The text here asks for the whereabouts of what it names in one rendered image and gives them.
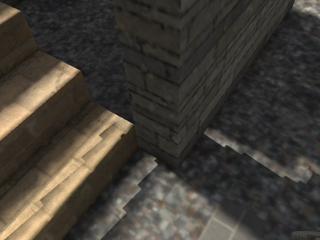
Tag stairs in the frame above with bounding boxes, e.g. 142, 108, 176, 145
0, 2, 139, 240

